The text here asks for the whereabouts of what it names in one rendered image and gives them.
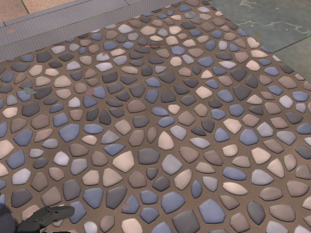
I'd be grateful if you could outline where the left robot hand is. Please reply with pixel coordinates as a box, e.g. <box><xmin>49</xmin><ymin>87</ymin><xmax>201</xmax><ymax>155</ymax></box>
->
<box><xmin>15</xmin><ymin>206</ymin><xmax>75</xmax><ymax>233</ymax></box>

